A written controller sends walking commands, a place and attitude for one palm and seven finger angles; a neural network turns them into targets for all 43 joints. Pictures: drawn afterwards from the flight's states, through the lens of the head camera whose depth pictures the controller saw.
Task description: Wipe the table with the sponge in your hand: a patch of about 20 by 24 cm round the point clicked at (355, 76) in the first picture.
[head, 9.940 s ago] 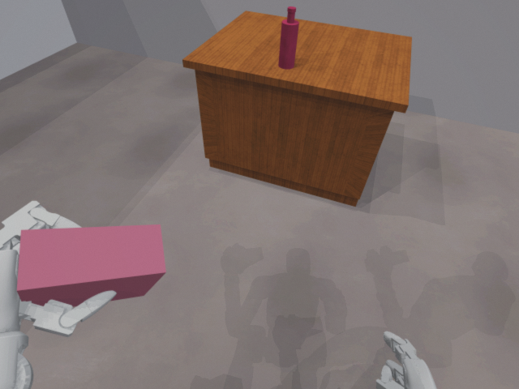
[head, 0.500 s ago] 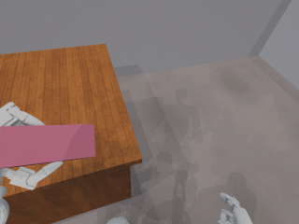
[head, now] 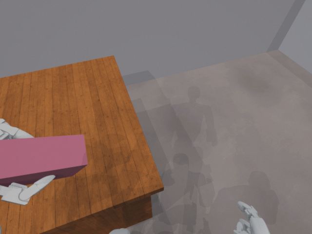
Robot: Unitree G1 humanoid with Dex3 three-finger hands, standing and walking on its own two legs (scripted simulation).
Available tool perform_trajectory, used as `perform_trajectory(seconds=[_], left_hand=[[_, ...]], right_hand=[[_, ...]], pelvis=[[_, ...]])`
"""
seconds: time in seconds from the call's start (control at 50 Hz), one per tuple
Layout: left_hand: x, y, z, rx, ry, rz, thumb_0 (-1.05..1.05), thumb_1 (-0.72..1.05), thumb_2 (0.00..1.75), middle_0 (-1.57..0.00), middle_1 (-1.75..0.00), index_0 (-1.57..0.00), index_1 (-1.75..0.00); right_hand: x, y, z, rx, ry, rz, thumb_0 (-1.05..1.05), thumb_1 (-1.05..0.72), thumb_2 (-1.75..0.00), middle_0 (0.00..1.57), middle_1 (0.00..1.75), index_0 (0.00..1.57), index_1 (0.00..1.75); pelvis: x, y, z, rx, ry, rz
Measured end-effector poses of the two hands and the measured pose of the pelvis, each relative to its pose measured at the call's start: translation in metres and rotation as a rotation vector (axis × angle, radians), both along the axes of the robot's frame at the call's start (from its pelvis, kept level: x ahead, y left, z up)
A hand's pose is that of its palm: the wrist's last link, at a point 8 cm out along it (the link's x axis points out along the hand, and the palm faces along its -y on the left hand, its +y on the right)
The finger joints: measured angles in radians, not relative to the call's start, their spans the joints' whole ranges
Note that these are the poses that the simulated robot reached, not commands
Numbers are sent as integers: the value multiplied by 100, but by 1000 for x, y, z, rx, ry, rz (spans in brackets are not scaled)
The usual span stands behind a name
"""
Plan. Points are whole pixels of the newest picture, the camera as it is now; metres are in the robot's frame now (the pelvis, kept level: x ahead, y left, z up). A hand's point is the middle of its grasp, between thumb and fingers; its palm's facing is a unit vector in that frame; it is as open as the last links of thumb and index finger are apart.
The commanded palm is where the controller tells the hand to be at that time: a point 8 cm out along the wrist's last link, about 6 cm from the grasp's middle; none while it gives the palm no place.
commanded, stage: come to a stop and stand still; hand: left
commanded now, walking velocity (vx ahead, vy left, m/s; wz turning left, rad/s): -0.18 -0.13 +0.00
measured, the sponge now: (54, 160) +0.23 +0.21 +0.14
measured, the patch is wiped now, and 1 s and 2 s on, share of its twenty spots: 0.00 0.00 0.00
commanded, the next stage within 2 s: look again from close up in 1.26 s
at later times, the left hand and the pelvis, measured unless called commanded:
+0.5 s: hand (3, 160) +0.21 +0.30 +0.15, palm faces +0.44 -0.83 -0.35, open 9.8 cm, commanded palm +0.16 +0.31 +0.18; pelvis +0.00 +0.04 +0.00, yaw -1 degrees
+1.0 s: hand (12, 159) +0.22 +0.30 +0.14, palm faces +0.26 -0.89 -0.36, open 9.8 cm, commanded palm +0.17 +0.35 +0.18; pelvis +0.00 +0.07 +0.00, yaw -2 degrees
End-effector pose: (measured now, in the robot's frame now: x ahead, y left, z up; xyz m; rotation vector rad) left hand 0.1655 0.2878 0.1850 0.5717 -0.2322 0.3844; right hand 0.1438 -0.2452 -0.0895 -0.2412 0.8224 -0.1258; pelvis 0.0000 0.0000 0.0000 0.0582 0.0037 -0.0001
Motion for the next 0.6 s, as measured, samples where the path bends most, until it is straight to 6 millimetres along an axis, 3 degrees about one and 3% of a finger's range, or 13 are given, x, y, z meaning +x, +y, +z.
perform_trajectory(seconds=[0.06,0.16,0.28,0.36,0.48,0.6], left_hand=[[9,13,-7,-32,-49,-7,0,-47,101,-78,-134,-78,-134],[22,14,-9,-73,-130,-61,0,-47,101,-78,-134,-78,-134],[8,4,14,-65,-177,-123,0,-47,102,-78,-134,-78,-134],[-4,16,10,-70,-118,-105,0,-47,102,-78,-134,-78,-134],[1,45,-16,-140,-15,15,0,-47,102,-78,-134,-78,-134],[15,33,-15,-180,-37,-31,0,-47,102,-78,-134,-78,-134]], right_hand=[[13,7,0,-47,-57,-27,1,-91,-89,20,30,20,30],[27,38,16,-2,-146,-20,1,-91,-89,19,30,20,30],[28,65,27,72,-193,39,1,-91,-89,20,30,20,30],[19,66,23,58,-162,24,1,-90,-89,20,30,21,30],[1,61,16,12,-79,2,1,-90,-89,20,30,20,30],[-1,58,19,-12,-69,-1,1,-90,-89,20,30,20,30]], pelvis=[[4,18,-11,-20,-28,-15],[-1,20,-13,-2,-56,-28],[-5,21,-6,-78,-43,-6],[-3,28,-4,-87,-25,-25],[-2,37,1,-78,-24,-18],[-2,39,3,-80,-27,-11]])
